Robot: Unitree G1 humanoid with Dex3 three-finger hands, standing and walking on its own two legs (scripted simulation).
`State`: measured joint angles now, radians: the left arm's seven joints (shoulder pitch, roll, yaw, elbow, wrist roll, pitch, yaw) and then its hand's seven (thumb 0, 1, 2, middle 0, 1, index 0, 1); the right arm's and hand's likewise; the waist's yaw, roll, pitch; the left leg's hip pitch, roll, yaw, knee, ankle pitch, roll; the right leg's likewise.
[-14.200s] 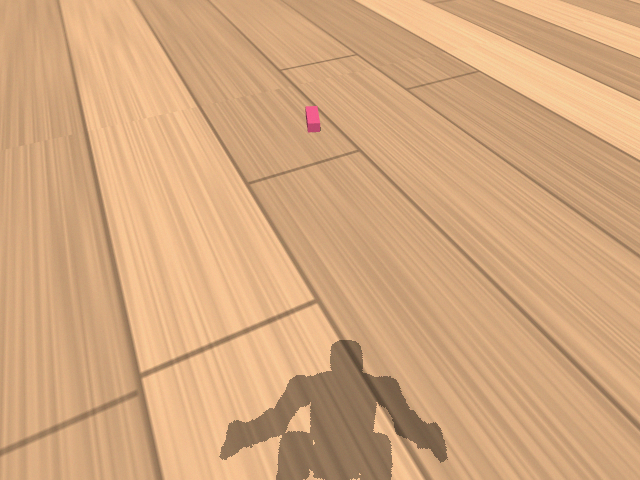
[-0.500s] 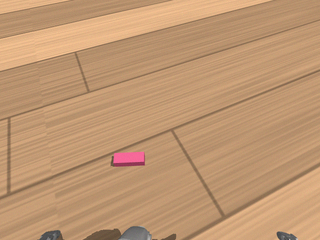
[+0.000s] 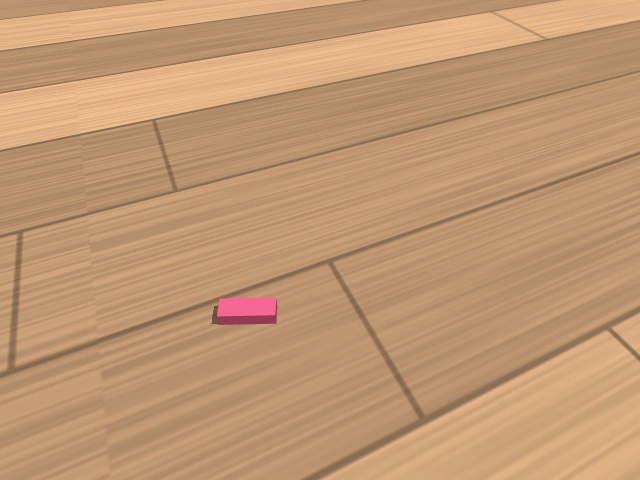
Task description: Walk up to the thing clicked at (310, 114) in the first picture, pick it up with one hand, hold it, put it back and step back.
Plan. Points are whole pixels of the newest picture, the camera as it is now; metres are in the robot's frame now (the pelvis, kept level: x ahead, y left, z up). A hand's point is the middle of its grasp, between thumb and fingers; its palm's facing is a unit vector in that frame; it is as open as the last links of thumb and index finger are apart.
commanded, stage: walk up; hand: left
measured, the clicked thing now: (248, 311) +0.78 +0.27 -0.73
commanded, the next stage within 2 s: stand in 0.88 s
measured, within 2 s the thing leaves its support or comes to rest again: neither
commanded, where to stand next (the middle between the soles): +0.41 +0.02 m, yaw +2 degrees
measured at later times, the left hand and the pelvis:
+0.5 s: hand out of the picture +0.08 +0.27 -0.13, palm faces +0.04 -0.93 -0.36, open 7.4 cm; pelvis +0.01 +0.00 +0.01, yaw +2 degrees
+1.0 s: hand out of the picture +0.09 +0.27 -0.14, palm faces +0.04 -0.94 -0.34, open 7.4 cm; pelvis +0.01 +0.01 +0.02, yaw +2 degrees
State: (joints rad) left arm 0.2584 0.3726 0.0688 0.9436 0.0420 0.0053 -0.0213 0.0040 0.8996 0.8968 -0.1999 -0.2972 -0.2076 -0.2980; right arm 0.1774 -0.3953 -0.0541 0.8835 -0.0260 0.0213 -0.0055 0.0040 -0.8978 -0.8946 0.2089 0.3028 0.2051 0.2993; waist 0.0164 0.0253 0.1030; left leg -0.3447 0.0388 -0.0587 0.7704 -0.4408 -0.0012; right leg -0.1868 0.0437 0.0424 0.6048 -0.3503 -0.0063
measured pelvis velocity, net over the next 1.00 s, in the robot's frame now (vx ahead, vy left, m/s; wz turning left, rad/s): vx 0.01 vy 0.01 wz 0.04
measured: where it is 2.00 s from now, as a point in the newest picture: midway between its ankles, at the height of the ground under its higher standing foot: outside the picture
